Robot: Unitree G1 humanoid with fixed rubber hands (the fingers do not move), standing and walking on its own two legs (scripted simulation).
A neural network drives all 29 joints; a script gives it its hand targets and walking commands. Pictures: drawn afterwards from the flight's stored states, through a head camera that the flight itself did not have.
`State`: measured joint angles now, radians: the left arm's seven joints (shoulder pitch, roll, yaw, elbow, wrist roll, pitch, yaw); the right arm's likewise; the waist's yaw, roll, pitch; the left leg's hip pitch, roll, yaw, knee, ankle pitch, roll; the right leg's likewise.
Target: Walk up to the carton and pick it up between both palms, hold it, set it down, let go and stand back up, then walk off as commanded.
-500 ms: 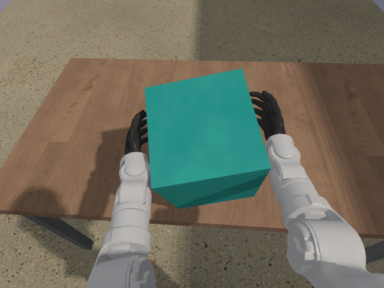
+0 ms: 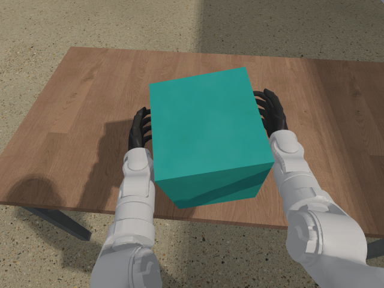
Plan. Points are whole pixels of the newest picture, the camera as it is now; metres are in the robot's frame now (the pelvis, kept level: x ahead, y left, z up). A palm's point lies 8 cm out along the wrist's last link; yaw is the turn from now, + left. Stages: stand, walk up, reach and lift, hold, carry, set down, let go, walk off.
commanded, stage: set down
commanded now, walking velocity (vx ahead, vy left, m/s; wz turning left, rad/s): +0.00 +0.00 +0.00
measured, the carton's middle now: (207, 146) +0.41 +0.03 +0.01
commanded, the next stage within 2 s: none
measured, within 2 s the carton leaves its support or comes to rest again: rests again in 1.28 s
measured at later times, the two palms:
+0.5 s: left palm (143, 146) +0.38 +0.17 +0.04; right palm (277, 127) +0.44 -0.12 +0.06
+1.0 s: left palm (145, 145) +0.38 +0.16 +0.04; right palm (277, 128) +0.45 -0.12 +0.05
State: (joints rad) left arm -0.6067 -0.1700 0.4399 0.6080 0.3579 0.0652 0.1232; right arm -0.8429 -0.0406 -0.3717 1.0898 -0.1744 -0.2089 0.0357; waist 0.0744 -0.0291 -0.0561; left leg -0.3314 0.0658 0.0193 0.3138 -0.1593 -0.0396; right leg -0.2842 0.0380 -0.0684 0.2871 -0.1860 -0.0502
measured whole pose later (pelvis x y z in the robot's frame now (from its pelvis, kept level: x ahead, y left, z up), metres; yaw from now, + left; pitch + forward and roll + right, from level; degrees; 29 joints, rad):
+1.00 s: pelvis +0.01 -0.01 +0.00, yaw +0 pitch +13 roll +0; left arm -0.61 -0.20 0.52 0.65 0.37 -0.08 0.11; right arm -0.85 -0.04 -0.40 1.09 -0.25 -0.24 0.05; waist 0.07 -0.02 -0.06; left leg -0.37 0.07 0.04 0.31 -0.15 -0.04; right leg -0.33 0.04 -0.07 0.31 -0.20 -0.06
